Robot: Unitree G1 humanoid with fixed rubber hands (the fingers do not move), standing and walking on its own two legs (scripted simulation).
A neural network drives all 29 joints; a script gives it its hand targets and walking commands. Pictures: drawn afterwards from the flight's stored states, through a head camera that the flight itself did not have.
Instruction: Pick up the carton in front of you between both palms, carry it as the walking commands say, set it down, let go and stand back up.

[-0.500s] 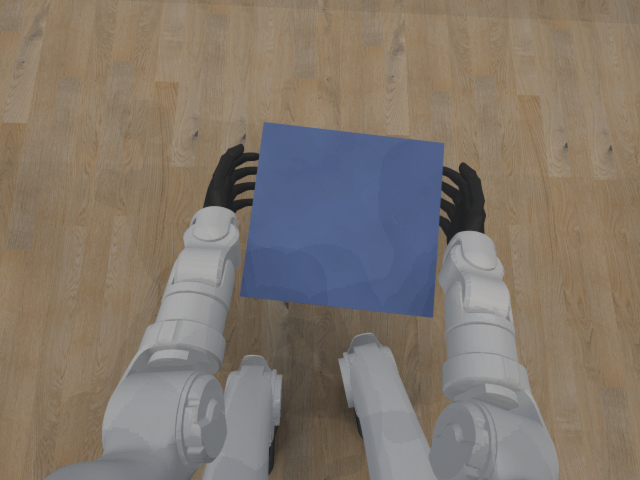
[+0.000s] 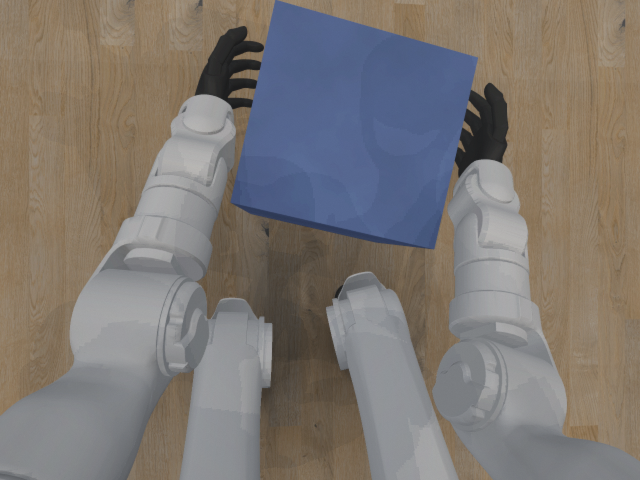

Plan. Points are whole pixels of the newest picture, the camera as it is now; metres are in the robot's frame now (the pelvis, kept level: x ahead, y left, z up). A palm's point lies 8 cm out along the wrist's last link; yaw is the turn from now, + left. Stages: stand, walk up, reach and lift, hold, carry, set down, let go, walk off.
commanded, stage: set down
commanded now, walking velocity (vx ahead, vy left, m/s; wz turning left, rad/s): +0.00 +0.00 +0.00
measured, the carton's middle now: (338, 153) +0.47 -0.10 -0.20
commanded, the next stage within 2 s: none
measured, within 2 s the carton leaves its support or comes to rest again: rests again in 1.00 s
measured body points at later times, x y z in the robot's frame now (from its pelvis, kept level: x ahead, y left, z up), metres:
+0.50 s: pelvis +0.00 +0.01 -0.06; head +0.35 +0.00 +0.22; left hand +0.56 +0.03 -0.23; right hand +0.45 -0.25 -0.21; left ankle +0.09 +0.11 -0.42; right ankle +0.13 -0.14 -0.42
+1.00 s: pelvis +0.00 +0.01 -0.07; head +0.35 +0.00 +0.20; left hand +0.55 +0.04 -0.26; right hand +0.45 -0.25 -0.25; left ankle +0.09 +0.11 -0.42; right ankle +0.13 -0.13 -0.42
